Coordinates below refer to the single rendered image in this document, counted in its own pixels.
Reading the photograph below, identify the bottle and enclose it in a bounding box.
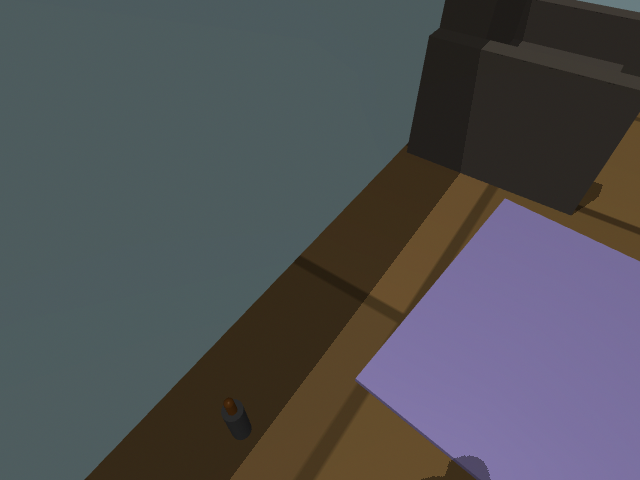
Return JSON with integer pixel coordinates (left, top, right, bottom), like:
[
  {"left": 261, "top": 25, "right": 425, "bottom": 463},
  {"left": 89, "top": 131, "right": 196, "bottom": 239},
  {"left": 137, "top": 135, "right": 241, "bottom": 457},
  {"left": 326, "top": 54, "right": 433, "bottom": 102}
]
[{"left": 221, "top": 398, "right": 252, "bottom": 440}]

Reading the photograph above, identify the armchair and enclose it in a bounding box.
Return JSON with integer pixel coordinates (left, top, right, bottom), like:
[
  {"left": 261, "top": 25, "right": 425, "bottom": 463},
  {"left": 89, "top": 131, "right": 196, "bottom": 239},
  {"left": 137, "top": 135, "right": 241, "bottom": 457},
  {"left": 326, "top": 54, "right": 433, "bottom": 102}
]
[{"left": 407, "top": 0, "right": 640, "bottom": 215}]

